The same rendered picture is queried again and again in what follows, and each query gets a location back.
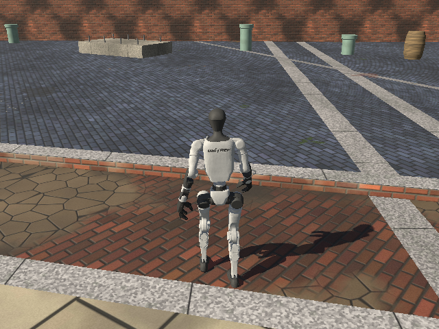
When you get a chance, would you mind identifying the left robot shin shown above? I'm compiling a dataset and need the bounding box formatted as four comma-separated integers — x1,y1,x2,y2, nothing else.
199,220,209,263

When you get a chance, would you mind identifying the right robot upper arm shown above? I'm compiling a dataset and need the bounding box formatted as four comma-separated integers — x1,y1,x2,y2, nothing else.
232,137,250,173

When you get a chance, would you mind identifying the right robot forearm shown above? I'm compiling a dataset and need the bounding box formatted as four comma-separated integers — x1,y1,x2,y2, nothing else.
242,163,252,184

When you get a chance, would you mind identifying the left robot forearm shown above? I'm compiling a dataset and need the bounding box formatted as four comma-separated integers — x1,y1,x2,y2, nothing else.
178,168,193,202

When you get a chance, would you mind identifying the right robot hand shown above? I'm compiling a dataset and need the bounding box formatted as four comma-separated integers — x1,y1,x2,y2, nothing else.
236,180,252,193

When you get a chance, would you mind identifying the left robot upper arm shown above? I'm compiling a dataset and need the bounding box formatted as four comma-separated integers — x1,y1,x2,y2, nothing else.
187,139,204,179

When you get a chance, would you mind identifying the humanoid robot head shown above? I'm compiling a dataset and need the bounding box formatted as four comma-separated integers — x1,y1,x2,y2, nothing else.
206,108,230,142

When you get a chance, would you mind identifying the left robot hand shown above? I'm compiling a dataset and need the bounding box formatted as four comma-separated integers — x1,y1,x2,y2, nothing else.
177,200,193,220

